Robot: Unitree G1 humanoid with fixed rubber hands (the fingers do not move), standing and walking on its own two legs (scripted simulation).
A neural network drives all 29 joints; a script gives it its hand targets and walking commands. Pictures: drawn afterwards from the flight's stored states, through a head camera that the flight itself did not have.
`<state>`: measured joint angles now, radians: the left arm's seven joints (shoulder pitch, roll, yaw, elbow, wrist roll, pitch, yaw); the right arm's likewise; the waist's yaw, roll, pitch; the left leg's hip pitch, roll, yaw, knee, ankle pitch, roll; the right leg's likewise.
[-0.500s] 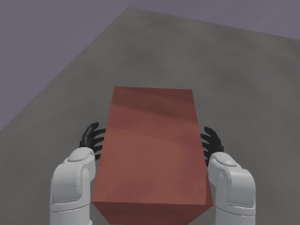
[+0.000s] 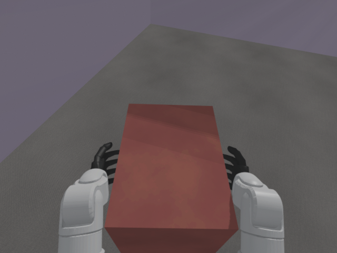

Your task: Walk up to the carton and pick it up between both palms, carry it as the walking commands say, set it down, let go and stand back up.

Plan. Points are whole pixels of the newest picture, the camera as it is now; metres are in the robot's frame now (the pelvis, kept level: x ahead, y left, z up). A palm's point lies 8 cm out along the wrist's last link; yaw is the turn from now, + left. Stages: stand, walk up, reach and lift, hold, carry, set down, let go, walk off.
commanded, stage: carry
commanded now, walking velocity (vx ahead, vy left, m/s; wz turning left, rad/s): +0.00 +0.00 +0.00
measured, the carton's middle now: (168, 181) +0.29 +0.00 +0.01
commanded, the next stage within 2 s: hold in 1.14 s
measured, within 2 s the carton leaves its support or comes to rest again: neither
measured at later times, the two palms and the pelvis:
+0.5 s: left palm (98, 191) +0.22 +0.15 +0.08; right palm (247, 196) +0.22 -0.16 +0.08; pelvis -0.04 +0.00 +0.00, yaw +0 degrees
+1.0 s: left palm (101, 195) +0.22 +0.14 +0.08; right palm (251, 199) +0.22 -0.16 +0.08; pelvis -0.05 -0.01 +0.00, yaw +0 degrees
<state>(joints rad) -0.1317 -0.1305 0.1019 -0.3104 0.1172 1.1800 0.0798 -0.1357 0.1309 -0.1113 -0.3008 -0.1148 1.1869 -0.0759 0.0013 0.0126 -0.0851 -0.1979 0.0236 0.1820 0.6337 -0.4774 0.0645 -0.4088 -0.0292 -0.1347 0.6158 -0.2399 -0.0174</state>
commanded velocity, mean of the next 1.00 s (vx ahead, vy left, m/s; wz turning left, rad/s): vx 0.00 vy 0.00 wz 0.00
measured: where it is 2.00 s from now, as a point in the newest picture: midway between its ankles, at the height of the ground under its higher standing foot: outside the picture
